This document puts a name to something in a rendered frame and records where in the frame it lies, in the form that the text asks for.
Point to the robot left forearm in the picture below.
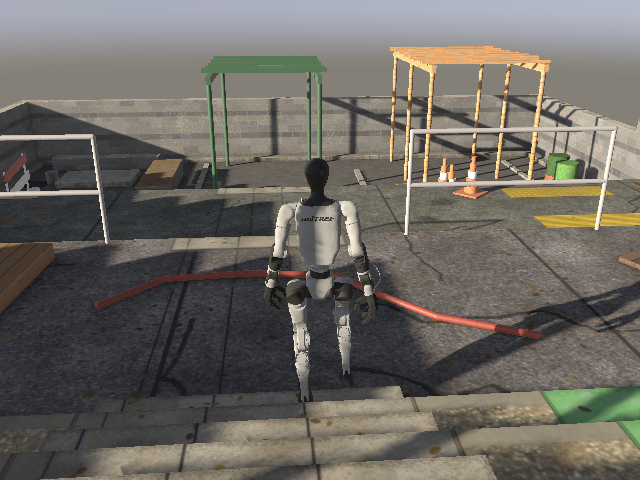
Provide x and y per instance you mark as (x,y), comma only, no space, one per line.
(274,268)

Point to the right robot hand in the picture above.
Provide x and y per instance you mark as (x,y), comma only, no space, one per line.
(373,306)

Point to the robot head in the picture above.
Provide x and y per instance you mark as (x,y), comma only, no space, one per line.
(316,171)

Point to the left robot hand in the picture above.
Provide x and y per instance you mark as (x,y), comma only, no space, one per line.
(269,294)

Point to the left robot upper arm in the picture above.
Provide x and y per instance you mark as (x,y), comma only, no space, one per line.
(286,213)

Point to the robot right forearm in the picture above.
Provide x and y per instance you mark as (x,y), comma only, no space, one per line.
(364,273)

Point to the right robot upper arm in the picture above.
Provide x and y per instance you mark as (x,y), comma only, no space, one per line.
(349,210)

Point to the left robot foot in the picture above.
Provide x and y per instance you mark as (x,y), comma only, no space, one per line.
(305,399)

